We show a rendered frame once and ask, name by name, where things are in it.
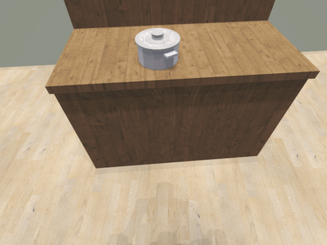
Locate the table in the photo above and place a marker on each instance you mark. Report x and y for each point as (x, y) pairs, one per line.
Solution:
(235, 78)

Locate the pot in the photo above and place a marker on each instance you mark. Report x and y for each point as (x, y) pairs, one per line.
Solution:
(158, 60)

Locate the lid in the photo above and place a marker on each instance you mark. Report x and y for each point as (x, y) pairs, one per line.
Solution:
(169, 40)

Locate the knob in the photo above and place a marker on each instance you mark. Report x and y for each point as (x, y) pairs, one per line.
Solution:
(157, 34)

